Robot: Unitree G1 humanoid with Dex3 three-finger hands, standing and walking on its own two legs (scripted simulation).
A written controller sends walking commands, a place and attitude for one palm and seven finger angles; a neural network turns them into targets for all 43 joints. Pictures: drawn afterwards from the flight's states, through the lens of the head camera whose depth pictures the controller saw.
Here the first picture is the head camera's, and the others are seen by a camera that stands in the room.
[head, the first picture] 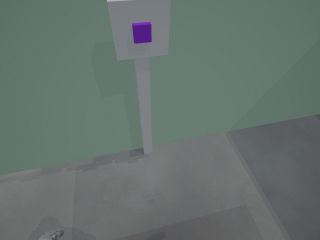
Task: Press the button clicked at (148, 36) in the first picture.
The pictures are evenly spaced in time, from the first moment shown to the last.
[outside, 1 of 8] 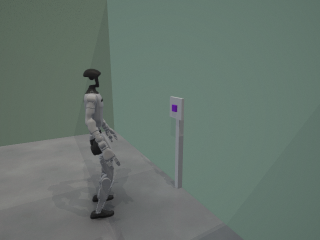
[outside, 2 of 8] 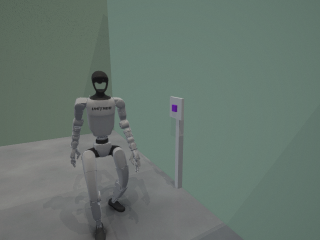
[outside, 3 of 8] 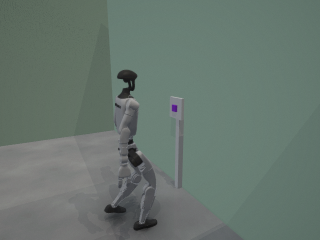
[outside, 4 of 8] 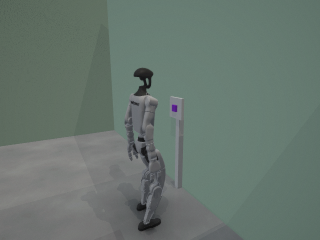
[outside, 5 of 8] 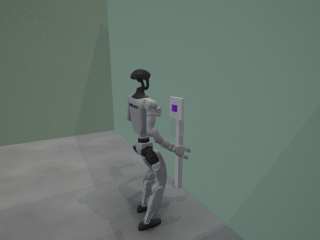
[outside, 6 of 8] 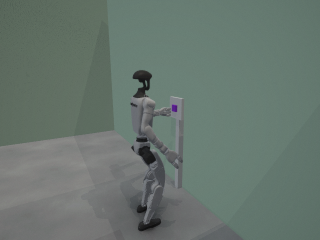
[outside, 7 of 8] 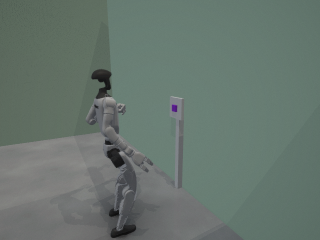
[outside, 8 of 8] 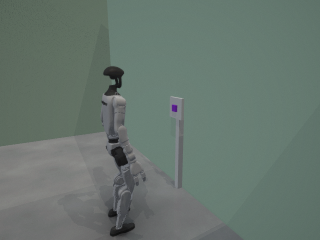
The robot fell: no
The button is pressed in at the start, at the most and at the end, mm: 0 13 0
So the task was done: yes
